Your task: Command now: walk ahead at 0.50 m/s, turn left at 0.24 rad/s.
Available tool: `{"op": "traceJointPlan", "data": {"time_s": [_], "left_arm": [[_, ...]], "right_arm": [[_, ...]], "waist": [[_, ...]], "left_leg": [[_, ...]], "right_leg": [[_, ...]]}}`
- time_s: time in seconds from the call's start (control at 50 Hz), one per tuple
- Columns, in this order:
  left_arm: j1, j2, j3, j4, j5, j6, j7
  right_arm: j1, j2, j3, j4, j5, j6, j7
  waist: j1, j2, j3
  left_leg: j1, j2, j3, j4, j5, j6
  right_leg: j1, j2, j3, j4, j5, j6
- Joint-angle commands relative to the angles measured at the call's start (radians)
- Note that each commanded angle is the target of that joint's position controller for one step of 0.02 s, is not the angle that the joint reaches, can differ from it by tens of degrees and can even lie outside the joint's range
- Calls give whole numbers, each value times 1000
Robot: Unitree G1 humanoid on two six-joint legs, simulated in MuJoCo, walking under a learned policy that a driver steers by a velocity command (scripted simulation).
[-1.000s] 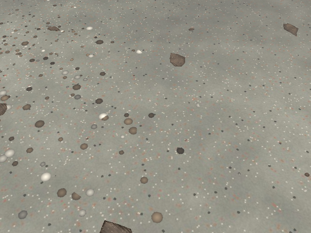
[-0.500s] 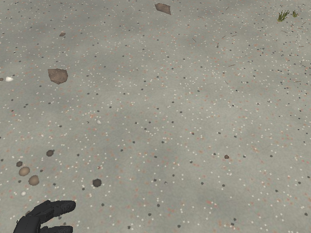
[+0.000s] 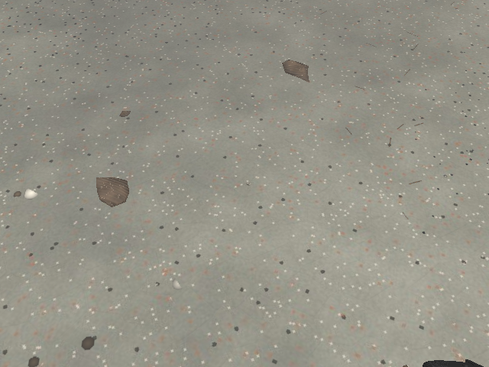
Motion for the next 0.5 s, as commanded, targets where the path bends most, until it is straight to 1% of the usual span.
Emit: {"op": "traceJointPlan", "data": {"time_s": [0.02, 0.04, 0.06, 0.08, 0.1, 0.12, 0.14, 0.16, 0.18, 0.2, 0.22, 0.26, 0.3, 0.34, 0.36, 0.4, 0.44, 0.46, 0.48, 0.5], "left_arm": [[-36, 148, 33, -60, 12, 6, 20], [83, 77, 8, -93, 27, -9, 20], [89, 44, -10, -81, 29, -31, 8], [11, 121, 5, -104, -4, -54, -8], [-89, 126, 2, -134, -23, -67, -14], [-144, 118, 0, -152, -7, -75, -12], [-149, 123, 7, -153, 13, -72, -6], [-131, 116, 9, -154, 21, -66, -3], [-111, 108, 9, -151, 25, -58, -1], [-100, 98, 8, -147, 27, -50, 2], [-111, 89, 5, -149, 29, -44, 6], [-177, 71, -3, -165, 30, -39, 11], [-252, 52, -10, -178, 28, -43, 8], [-321, 41, -14, -189, 21, -51, 1], [-352, 43, -14, -195, 16, -55, -4], [-395, 57, -10, -207, 7, -64, -12], [-399, 79, 0, -210, 4, -74, -20], [-383, 90, 7, -206, 1, -79, -22], [-339, 101, 14, -196, -1, -83, -21], [-255, 122, 28, -175, 3, -88, -15]], "right_arm": [[205, -197, -76, -19, -4, -4, -6], [310, -299, -101, -18, -15, -2, -11], [360, -262, -95, 1, 10, 2, -6], [333, -203, -74, -11, 12, 6, -9], [274, -182, -69, -29, 2, 11, -15], [223, -174, -65, -40, -9, 14, -18], [188, -151, -57, -51, -16, 13, -21], [166, -143, -53, -64, -20, 15, -24], [158, -143, -54, -69, -16, 15, -27], [158, -148, -56, -68, -13, 14, -31], [167, -157, -59, -65, -10, 12, -36], [190, -179, -68, -54, -5, 14, -48], [215, -183, -70, -43, 3, 21, -58], [245, -184, -72, -31, 8, 31, -64], [264, -186, -73, -25, 10, 35, -66], [293, -183, -75, -15, 14, 45, -69], [300, -178, -75, -14, 14, 54, -73], [292, -180, -78, -17, 12, 58, -74], [278, -176, -78, -22, 12, 61, -74], [261, -154, -71, -31, 10, 62, -72]], "waist": [[-152, -74, -156], [-124, 105, -311], [-138, 258, -400], [-162, 156, -319], [-160, 70, -197], [-133, -14, -93], [-97, -25, -63], [-69, 1, -50], [-54, 20, -48], [-45, 29, -45], [-45, 27, -39], [-63, 22, -18], [-90, 33, -10], [-118, 47, -6], [-130, 51, -5], [-142, 56, -3], [-132, 70, -8], [-119, 87, -10], [-91, 103, -19], [-44, 102, -60]], "left_leg": [[363, -43, 3, 7, -11, 82], [761, 185, -385, 22, -34, 229], [940, 302, -806, -178, -227, 337], [915, 290, -775, -223, -397, 284], [780, 256, -654, -235, -389, 245], [622, 224, -562, -255, -295, 230], [518, 192, -496, -272, -192, 219], [453, 164, -465, -290, -119, 219], [421, 149, -438, -304, -74, 224], [389, 142, -408, -311, -28, 230], [363, 133, -379, -318, 12, 233], [331, 109, -331, -325, 42, 219], [309, 72, -292, -314, 16, 184], [300, 55, -288, -296, -27, 162], [306, 59, -304, -286, -45, 158], [355, 75, -353, -245, -70, 152], [417, 92, -416, -192, -88, 140], [435, 100, -443, -165, -77, 133], [436, 97, -457, -129, -55, 121], [414, 61, -439, -55, -15, 94]], "right_leg": [[-76, -219, -18, 373, 978, -68], [-436, -111, -59, 756, 621, 5], [-692, 37, 31, 990, -99, 47], [-816, -29, 127, 1064, -90, 27], [-843, -71, 109, 1033, -18, 13], [-833, -106, 91, 945, 37, 7], [-769, -139, 93, 857, 80, 9], [-716, -146, 89, 815, 98, 18], [-695, -150, 85, 775, 105, 30], [-685, -150, 74, 740, 113, 45], [-685, -147, 64, 697, 139, 61], [-692, -137, 56, 572, 256, 87], [-654, -114, 55, 427, 394, 100], [-601, -84, 49, 311, 483, 105], [-582, -72, 48, 276, 505, 105], [-571, -56, 62, 218, 488, 98], [-547, -46, 77, 163, 428, 82], [-519, -45, 77, 149, 385, 69], [-457, -45, 68, 123, 361, 49], [-325, -58, 59, 84, 374, 19]]}}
